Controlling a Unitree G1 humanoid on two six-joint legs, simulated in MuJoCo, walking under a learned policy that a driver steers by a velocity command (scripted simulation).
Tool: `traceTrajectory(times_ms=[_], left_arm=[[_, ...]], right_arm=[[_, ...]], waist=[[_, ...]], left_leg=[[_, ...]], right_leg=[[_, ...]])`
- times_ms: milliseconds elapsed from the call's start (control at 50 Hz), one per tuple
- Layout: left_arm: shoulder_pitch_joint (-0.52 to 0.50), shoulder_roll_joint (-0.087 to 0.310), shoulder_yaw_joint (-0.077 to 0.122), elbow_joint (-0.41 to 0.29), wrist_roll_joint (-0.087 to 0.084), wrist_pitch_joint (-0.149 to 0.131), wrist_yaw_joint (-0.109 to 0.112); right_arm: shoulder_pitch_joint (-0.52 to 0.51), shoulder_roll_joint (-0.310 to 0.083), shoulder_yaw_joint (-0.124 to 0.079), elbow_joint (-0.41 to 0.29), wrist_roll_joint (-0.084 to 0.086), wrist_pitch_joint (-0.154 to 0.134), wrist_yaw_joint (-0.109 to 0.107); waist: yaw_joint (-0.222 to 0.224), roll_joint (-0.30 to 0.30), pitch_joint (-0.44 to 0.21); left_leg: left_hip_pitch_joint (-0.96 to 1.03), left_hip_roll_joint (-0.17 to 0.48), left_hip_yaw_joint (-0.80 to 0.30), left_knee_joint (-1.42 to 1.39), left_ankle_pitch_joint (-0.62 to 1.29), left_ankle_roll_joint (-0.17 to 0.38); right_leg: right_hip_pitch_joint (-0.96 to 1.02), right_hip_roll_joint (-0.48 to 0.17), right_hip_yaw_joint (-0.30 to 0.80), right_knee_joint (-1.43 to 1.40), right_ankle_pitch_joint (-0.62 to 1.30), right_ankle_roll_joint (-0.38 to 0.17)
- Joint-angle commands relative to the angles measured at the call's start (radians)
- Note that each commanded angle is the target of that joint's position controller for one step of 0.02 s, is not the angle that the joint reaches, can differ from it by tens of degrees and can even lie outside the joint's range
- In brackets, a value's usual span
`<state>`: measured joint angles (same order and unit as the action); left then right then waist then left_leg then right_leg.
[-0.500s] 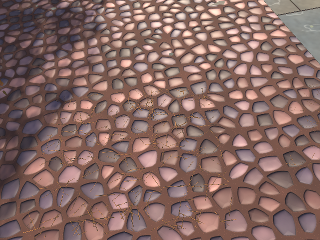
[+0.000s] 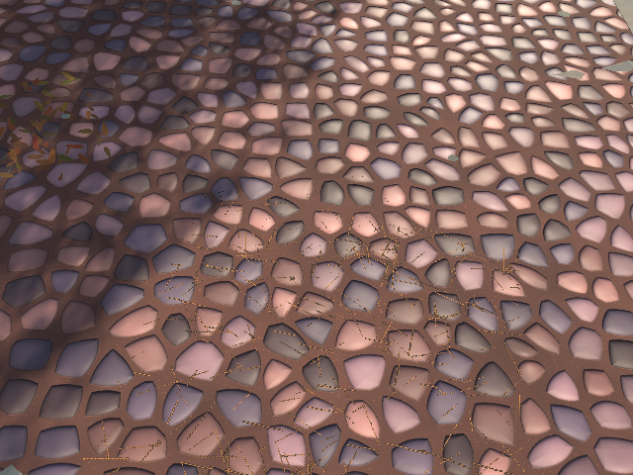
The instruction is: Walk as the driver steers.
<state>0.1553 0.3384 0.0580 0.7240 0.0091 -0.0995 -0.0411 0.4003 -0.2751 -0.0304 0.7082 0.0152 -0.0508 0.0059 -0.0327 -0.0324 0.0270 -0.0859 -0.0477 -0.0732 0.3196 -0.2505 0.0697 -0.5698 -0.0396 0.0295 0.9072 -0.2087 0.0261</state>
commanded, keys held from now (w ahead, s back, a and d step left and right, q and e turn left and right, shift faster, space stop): w+q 0.26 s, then w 0.08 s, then w+e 0.66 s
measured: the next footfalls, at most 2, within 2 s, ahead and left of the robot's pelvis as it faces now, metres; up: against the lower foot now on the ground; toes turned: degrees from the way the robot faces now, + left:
right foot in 0.24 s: +0.34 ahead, -0.12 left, +0.00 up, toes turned +12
left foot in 0.70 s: +0.53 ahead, +0.18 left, +0.00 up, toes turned +5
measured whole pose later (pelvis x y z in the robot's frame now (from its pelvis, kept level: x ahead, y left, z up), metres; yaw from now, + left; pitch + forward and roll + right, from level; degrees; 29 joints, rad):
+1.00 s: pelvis +0.53 +0.08 +0.00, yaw -4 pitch +0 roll +2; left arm 0.17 0.32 0.07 0.69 -0.02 -0.02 -0.02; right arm 0.34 -0.29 -0.07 0.78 -0.01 -0.09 0.00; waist -0.07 -0.05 0.04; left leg -0.05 -0.01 0.16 0.26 -0.22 0.03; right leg -0.66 -0.09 0.05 0.91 -0.11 0.02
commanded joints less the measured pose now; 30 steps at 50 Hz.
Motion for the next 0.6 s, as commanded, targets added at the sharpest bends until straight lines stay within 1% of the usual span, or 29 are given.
traceTrajectory(times_ms=[20, 40, 60, 100, 140, 180, 200, 220, 240, 260, 280, 300, 320, 340, 360, 380, 400, 420, 460, 480, 500, 540, 580, 600], left_arm=[[-0.15, 0.041, 0.004, -0.102, 0.0, -0.014, 0.004], [-0.183, 0.03, -0.001, -0.111, -0.003, -0.015, 0.003], [-0.218, 0.024, -0.005, -0.122, -0.007, -0.016, 0.0], [-0.263, 0.029, -0.005, -0.141, -0.014, -0.02, -0.004], [-0.262, 0.054, 0.004, -0.145, -0.018, -0.026, -0.004], [-0.226, 0.08, 0.016, -0.137, -0.019, -0.03, -0.002], [-0.18, 0.098, 0.026, -0.128, -0.018, -0.033, 0.002], [-0.08, 0.126, 0.044, -0.104, -0.018, -0.034, 0.011], [0.061, 0.153, 0.057, -0.085, -0.011, -0.033, 0.019], [0.219, 0.212, 0.065, -0.077, 0.0, -0.023, 0.03], [0.219, 0.237, 0.068, -0.044, 0.009, -0.016, 0.013], [0.175, 0.113, 0.044, -0.062, -0.01, -0.016, 0.012], [0.127, 0.067, 0.033, -0.058, -0.014, -0.011, 0.017], [0.092, 0.064, 0.028, -0.051, -0.006, -0.008, 0.015], [0.079, 0.056, 0.025, -0.037, 0.001, -0.006, 0.014], [0.073, 0.052, 0.021, -0.029, 0.009, -0.009, 0.017], [0.072, 0.047, 0.02, -0.02, 0.003, -0.013, 0.016], [0.077, 0.05, 0.02, -0.011, -0.008, -0.016, 0.017], [0.085, 0.082, 0.027, 0.0, -0.026, -0.015, 0.021], [0.085, 0.098, 0.032, 0.0, -0.03, -0.011, 0.024], [0.088, 0.11, 0.035, 0.001, -0.031, -0.006, 0.027], [0.115, 0.133, 0.042, 0.01, -0.036, 0.003, 0.029], [0.165, 0.145, 0.045, 0.025, -0.043, 0.012, 0.031], [0.182, 0.146, 0.045, 0.03, -0.046, 0.016, 0.033]], right_arm=[[-0.02, -0.207, -0.061, -0.064, 0.004, -0.009, -0.027], [-0.008, -0.21, -0.063, -0.057, 0.004, -0.007, -0.032], [0.01, -0.214, -0.065, -0.048, 0.006, -0.005, -0.035], [0.04, -0.217, -0.07, -0.028, 0.013, -0.003, -0.038], [0.039, -0.216, -0.074, -0.018, 0.019, -0.001, -0.043], [0.028, -0.215, -0.08, -0.013, 0.016, 0.007, -0.046], [0.019, -0.214, -0.082, -0.017, 0.013, 0.012, -0.045], [0.006, -0.202, -0.078, -0.024, 0.006, 0.018, -0.042], [-0.016, -0.173, -0.064, -0.043, -0.002, 0.022, -0.036], [0.014, -0.087, -0.035, -0.069, -0.032, 0.02, -0.034], [0.199, -0.021, -0.016, -0.082, 0.021, 0.008, -0.027], [0.136, -0.146, -0.037, -0.039, 0.037, 0.007, -0.029], [0.012, -0.19, -0.049, -0.054, 0.032, 0.008, -0.027], [-0.052, -0.175, -0.045, -0.065, 0.017, 0.006, -0.029], [-0.102, -0.162, -0.046, -0.082, 0.001, 0.001, -0.026], [-0.099, -0.14, -0.043, -0.088, 0.004, -0.001, -0.02], [-0.089, -0.116, -0.035, -0.088, 0.004, -0.003, -0.016], [-0.09, -0.096, -0.028, -0.089, -0.001, -0.005, -0.013], [-0.157, -0.071, -0.013, -0.113, -0.017, -0.013, -0.009], [-0.19, -0.061, -0.005, -0.122, -0.023, -0.022, -0.005], [-0.223, -0.055, 0.001, -0.127, -0.023, -0.03, 0.0], [-0.287, -0.064, 0.002, -0.135, -0.016, -0.042, 0.009], [-0.337, -0.083, -0.004, -0.149, -0.007, -0.049, 0.016], [-0.352, -0.095, -0.009, -0.156, -0.004, -0.052, 0.018]], waist=[[-0.01, 0.113, 0.038], [-0.022, 0.125, 0.044], [-0.035, 0.132, 0.05], [-0.048, 0.131, 0.058], [-0.031, 0.142, 0.058], [-0.005, 0.16, 0.047], [0.016, 0.175, 0.017], [0.066, 0.178, -0.057], [0.142, 0.166, -0.187], [0.17, -0.003, -0.364], [0.051, -0.375, -0.462], [0.09, -0.188, -0.32], [0.109, -0.086, -0.178], [0.09, -0.003, -0.105], [0.077, 0.004, -0.053], [0.048, -0.026, -0.043], [0.032, -0.046, -0.042], [0.023, -0.052, -0.036], [0.029, -0.041, -0.001], [0.037, -0.034, 0.006], [0.047, -0.031, 0.012], [0.07, -0.028, 0.013], [0.086, -0.031, 0.007], [0.086, -0.036, 0.004]], left_leg=[[0.008, 0.185, -0.173, -0.13, 0.306, 0.151], [-0.024, 0.171, -0.16, -0.127, 0.294, 0.139], [-0.047, 0.17, -0.162, -0.128, 0.276, 0.13], [-0.058, 0.188, -0.195, -0.119, 0.247, 0.118], [-0.017, 0.215, -0.236, -0.094, 0.251, 0.102], [0.041, 0.24, -0.263, -0.041, 0.332, 0.087], [0.059, 0.236, -0.268, 0.017, 0.447, 0.076], [0.057, 0.198, -0.246, 0.139, 0.583, 0.055], [-0.033, 0.142, -0.221, 0.348, 0.555, 0.023], [-0.219, 0.047, -0.16, 0.654, 0.165, -0.01], [-0.545, -0.055, -0.13, 0.945, -0.375, -0.054], [-0.619, 0.028, -0.148, 1.02, -0.293, -0.059], [-0.626, 0.064, -0.102, 0.997, -0.194, -0.058], [-0.588, 0.099, -0.076, 0.966, -0.139, -0.058], [-0.567, 0.118, -0.071, 0.916, -0.112, -0.055], [-0.525, 0.136, -0.068, 0.885, -0.096, -0.051], [-0.51, 0.145, -0.052, 0.842, -0.096, -0.052], [-0.51, 0.15, -0.033, 0.793, -0.106, -0.057], [-0.528, 0.161, -0.002, 0.651, -0.087, -0.077], [-0.51, 0.16, 0.006, 0.573, -0.034, -0.083], [-0.481, 0.151, 0.014, 0.492, 0.032, -0.088], [-0.406, 0.115, 0.032, 0.361, 0.16, -0.102], [-0.361, 0.092, 0.027, 0.286, 0.229, -0.107], [-0.341, 0.087, 0.019, 0.253, 0.235, -0.103]], right_leg=[[-0.093, 0.03, -0.014, -0.196, 0.16, 0.037], [-0.054, 0.044, -0.018, -0.262, 0.212, 0.041], [-0.022, 0.054, -0.022, -0.31, 0.25, 0.042], [0.024, 0.063, -0.004, -0.373, 0.3, 0.033], [0.053, 0.056, 0.032, -0.422, 0.312, 0.014], [0.083, 0.051, 0.04, -0.432, 0.244, -0.01], [0.145, 0.061, 0.025, -0.432, 0.189, -0.028], [0.286, 0.074, -0.005, -0.453, 0.179, -0.055], [0.531, 0.009, 0.034, -0.43, 0.179, -0.1], [0.829, -0.192, 0.264, -0.39, 0.095, -0.155], [1.034, -0.391, 0.792, -0.558, -0.154, -0.311], [0.916, -0.342, 0.745, -0.622, -0.314, -0.27], [0.765, -0.298, 0.547, -0.63, -0.26, -0.235], [0.628, -0.258, 0.438, -0.644, -0.115, -0.226], [0.531, -0.22, 0.369, -0.664, -0.008, -0.235], [0.474, -0.196, 0.322, -0.687, 0.051, -0.242], [0.451, -0.183, 0.302, -0.708, 0.087, -0.257], [0.435, -0.181, 0.282, -0.725, 0.121, -0.276], [0.397, -0.184, 0.251, -0.76, 0.16, -0.299], [0.382, -0.171, 0.226, -0.767, 0.162, -0.295], [0.362, -0.152, 0.196, -0.77, 0.165, -0.284], [0.337, -0.128, 0.161, -0.758, 0.189, -0.259], [0.356, -0.139, 0.178, -0.731, 0.174, -0.237], [0.373, -0.149, 0.196, -0.712, 0.146, -0.223]])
